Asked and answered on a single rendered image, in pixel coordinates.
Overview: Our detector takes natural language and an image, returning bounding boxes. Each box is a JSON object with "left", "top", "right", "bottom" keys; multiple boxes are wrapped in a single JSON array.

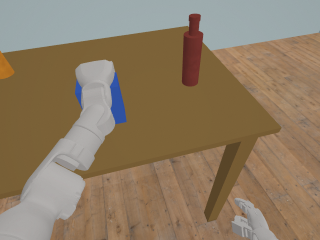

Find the sponge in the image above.
[{"left": 75, "top": 72, "right": 127, "bottom": 124}]

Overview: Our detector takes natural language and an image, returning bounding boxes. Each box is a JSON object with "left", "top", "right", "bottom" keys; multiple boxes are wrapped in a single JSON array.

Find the left robot hand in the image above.
[{"left": 75, "top": 60, "right": 115, "bottom": 87}]

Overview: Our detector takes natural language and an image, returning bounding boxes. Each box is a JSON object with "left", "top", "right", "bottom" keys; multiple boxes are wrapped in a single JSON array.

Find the right robot forearm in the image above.
[{"left": 252, "top": 227, "right": 278, "bottom": 240}]

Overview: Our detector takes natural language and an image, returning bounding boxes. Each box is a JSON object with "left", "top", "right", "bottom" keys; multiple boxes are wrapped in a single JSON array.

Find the robot left upper arm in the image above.
[{"left": 0, "top": 161, "right": 86, "bottom": 240}]

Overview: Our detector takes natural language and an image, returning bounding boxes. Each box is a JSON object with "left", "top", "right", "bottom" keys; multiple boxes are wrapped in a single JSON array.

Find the left robot forearm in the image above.
[{"left": 20, "top": 79, "right": 115, "bottom": 202}]

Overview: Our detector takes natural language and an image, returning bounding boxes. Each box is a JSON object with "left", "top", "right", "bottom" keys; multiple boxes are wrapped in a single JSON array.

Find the right robot hand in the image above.
[{"left": 231, "top": 198, "right": 269, "bottom": 240}]

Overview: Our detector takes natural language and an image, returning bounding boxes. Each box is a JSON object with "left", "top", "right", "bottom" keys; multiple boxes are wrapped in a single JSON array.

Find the table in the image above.
[{"left": 0, "top": 26, "right": 282, "bottom": 222}]

